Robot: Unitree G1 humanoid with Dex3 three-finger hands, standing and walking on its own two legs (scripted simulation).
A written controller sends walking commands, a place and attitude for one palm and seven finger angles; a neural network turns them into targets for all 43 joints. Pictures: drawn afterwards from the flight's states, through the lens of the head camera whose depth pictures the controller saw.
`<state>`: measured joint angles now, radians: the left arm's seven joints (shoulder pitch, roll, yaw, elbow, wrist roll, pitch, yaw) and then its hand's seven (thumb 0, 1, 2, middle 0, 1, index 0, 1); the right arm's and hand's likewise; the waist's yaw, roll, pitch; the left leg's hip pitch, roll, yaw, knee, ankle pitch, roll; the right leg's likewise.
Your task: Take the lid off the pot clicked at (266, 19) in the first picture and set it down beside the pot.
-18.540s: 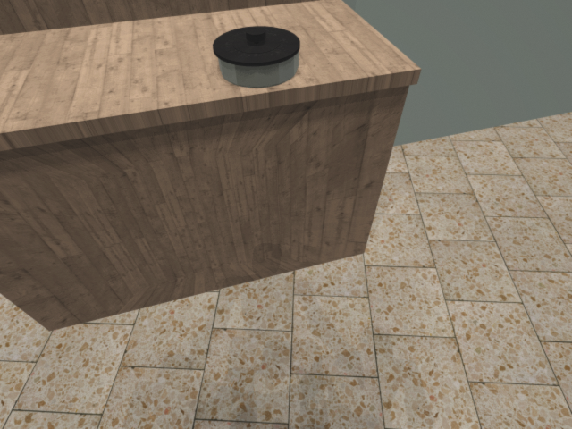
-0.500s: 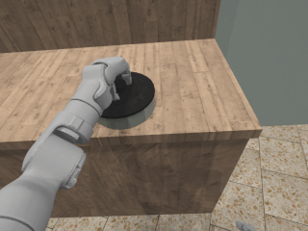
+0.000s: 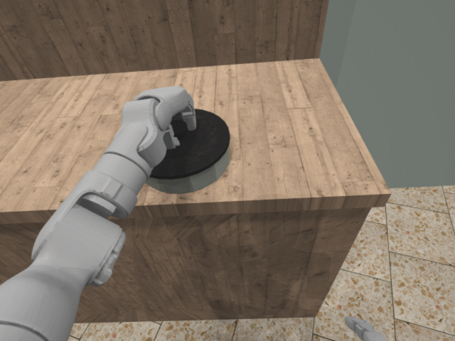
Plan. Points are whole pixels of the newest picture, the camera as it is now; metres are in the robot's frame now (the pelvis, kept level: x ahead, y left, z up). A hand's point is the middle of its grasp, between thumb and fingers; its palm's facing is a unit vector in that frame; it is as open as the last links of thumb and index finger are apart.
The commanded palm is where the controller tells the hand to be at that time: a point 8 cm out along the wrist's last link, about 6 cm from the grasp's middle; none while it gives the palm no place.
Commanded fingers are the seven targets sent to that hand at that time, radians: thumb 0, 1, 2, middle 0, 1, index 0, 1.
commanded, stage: close the fingers and squeeze the knob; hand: left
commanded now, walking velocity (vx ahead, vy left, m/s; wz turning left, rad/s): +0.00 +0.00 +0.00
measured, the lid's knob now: (175, 130) +0.47 +0.11 +0.15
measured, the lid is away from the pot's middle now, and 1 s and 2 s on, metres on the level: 0.00 0.01 0.01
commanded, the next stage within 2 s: lift the lid straight up in 0.70 s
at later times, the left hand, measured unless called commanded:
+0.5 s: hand (169, 134) +0.43 +0.11 +0.17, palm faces -0.32 -0.08 -0.94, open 7.6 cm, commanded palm +0.42 +0.12 +0.23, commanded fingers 0.00 0.55 0.96 -0.78 -1.00 -0.75 -0.97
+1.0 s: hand (172, 132) +0.43 +0.10 +0.18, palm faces -0.36 -0.05 -0.93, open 7.6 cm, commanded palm +0.42 +0.11 +0.25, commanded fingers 0.00 0.66 1.00 -0.86 -1.01 -0.82 -1.03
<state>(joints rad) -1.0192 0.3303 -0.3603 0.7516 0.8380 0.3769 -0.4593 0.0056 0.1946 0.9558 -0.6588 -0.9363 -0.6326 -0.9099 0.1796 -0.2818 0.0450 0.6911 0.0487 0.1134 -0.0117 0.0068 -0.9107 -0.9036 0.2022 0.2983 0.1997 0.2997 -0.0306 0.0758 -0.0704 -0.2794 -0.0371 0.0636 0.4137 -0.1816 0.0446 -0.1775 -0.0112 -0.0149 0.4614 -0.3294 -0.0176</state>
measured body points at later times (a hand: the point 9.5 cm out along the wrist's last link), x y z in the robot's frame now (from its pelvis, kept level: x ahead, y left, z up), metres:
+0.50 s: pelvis +0.00 +0.00 +0.00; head -0.01 -0.04 +0.45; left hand +0.44 +0.11 +0.23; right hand +0.14 -0.24 -0.13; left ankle +0.02 +0.10 -0.74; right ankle -0.06 -0.11 -0.74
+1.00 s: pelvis -0.01 +0.00 +0.00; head -0.01 -0.04 +0.45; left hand +0.45 +0.10 +0.23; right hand +0.12 -0.25 -0.13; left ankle +0.02 +0.10 -0.74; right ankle -0.06 -0.11 -0.74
